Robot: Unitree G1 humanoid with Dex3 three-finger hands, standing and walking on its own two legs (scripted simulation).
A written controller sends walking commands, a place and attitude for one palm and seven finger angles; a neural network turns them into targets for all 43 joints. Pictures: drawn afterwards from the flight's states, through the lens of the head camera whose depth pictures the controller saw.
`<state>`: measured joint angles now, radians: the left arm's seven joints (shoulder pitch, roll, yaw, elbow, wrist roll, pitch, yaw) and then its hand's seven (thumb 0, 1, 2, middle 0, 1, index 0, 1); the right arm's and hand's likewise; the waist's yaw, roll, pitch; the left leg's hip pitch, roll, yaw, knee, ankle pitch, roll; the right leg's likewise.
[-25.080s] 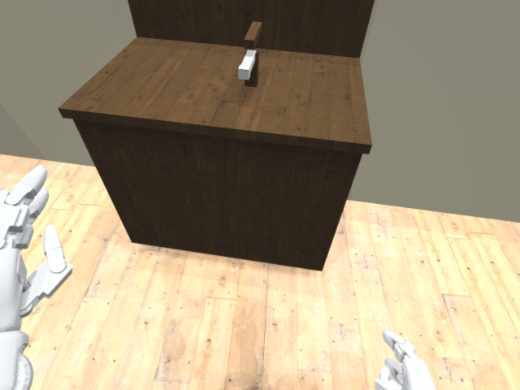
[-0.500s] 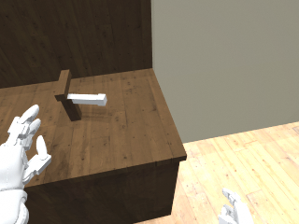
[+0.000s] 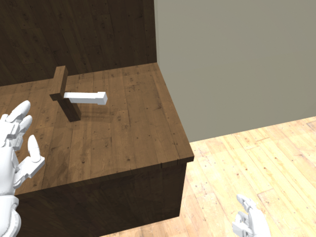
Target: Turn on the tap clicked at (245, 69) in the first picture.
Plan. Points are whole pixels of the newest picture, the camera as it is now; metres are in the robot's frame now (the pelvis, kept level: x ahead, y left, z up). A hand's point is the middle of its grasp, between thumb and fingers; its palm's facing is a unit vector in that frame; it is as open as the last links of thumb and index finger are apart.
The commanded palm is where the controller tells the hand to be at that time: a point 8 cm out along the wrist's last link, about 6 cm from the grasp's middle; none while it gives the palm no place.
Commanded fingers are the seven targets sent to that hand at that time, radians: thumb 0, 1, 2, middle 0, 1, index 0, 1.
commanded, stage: step back with the hand held close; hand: left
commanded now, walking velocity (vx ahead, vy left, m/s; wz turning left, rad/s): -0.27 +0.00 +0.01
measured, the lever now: (101, 98) +0.47 +0.22 +0.09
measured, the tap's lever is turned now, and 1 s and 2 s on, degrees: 73 73 73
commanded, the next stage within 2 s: stop stepping back and stand still in 1.22 s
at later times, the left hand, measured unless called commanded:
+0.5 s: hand (12, 204) +0.14 +0.26 +0.15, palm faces +0.38 -0.80 -0.45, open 7.4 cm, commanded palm +0.08 +0.30 +0.18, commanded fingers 0.00 0.90 0.90 -0.20 -0.30 -0.20 -0.30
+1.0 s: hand out of the picture +0.08 +0.25 +0.16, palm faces +0.41 -0.82 -0.40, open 7.4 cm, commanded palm +0.03 +0.29 +0.18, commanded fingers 0.00 0.90 0.90 -0.20 -0.30 -0.20 -0.30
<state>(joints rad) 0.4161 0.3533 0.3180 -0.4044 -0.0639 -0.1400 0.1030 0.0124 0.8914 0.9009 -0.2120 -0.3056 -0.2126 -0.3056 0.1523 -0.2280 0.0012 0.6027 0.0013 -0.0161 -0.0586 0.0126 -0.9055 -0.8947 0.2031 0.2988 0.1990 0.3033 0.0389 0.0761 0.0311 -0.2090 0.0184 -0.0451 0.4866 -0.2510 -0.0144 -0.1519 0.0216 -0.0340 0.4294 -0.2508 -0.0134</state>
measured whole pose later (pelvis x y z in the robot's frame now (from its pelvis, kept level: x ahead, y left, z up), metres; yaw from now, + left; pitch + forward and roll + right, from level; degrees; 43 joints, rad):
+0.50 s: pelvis -0.07 +0.02 -0.01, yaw +1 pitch +1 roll -2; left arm 0.49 0.38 0.33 -0.49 -0.03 -0.17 0.14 0.01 0.89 0.90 -0.21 -0.31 -0.21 -0.31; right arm 0.19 -0.22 0.00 0.56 0.01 -0.04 -0.08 0.01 -0.91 -0.89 0.20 0.30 0.20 0.30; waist 0.02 0.05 0.03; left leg -0.41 0.00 -0.04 0.57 -0.18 0.02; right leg -0.35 0.01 -0.03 0.53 -0.19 0.01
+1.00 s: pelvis -0.13 +0.01 -0.01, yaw +0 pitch +2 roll -3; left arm 0.46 0.35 0.34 -0.53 -0.04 -0.20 0.14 0.01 0.89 0.90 -0.21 -0.31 -0.21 -0.31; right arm 0.15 -0.18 0.02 0.63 -0.03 -0.09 -0.05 0.01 -0.90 -0.89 0.20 0.30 0.20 0.30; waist 0.05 0.06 0.03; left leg -0.49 0.05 -0.02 0.49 -0.05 -0.01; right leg -0.21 0.08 0.01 0.49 -0.31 -0.03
